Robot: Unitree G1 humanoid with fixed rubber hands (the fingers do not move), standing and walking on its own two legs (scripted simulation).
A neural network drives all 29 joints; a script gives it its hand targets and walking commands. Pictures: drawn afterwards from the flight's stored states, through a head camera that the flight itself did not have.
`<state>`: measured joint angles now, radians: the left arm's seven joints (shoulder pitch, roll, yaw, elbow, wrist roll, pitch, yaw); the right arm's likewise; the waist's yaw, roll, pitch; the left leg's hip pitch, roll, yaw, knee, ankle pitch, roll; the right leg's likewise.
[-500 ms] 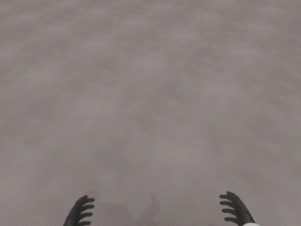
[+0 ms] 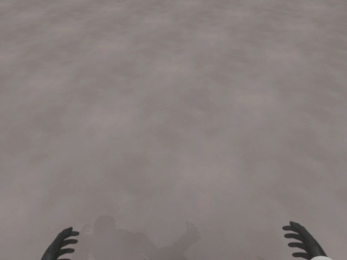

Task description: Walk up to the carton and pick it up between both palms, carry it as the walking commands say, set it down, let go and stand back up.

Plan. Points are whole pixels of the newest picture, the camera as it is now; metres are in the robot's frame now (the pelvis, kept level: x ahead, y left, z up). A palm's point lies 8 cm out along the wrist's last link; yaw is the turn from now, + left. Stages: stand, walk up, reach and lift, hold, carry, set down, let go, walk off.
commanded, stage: stand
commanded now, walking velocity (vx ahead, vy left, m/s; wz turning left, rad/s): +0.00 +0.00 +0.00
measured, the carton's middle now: out of the picture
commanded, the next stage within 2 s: none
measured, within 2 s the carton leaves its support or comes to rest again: neither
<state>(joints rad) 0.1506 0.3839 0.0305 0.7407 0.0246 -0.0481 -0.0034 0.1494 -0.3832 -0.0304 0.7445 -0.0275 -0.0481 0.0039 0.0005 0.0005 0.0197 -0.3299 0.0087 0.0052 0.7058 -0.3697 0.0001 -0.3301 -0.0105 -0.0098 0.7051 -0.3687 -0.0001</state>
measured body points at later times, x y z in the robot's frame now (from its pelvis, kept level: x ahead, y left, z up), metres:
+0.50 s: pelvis +0.00 +0.00 +0.02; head +0.01 +0.00 +0.47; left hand +0.14 +0.31 -0.08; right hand +0.14 -0.31 -0.08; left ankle +0.00 +0.12 -0.72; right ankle +0.00 -0.12 -0.72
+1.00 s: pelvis +0.00 +0.00 +0.03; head +0.00 +0.00 +0.48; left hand +0.11 +0.31 -0.08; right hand +0.11 -0.32 -0.09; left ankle +0.00 +0.12 -0.72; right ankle +0.00 -0.12 -0.72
